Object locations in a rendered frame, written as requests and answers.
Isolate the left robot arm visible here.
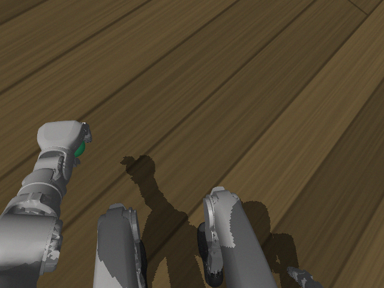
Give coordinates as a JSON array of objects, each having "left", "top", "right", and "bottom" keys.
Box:
[{"left": 0, "top": 147, "right": 74, "bottom": 288}]

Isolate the right robot foot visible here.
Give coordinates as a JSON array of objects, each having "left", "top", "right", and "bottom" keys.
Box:
[{"left": 197, "top": 222, "right": 223, "bottom": 287}]

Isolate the ball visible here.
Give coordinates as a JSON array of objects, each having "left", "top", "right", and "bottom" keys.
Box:
[{"left": 74, "top": 140, "right": 85, "bottom": 158}]

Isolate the left robot hand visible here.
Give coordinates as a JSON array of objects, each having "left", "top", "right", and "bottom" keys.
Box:
[{"left": 37, "top": 120, "right": 92, "bottom": 167}]

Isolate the right robot hand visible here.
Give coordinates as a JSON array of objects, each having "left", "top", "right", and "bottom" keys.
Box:
[{"left": 287, "top": 266, "right": 324, "bottom": 288}]

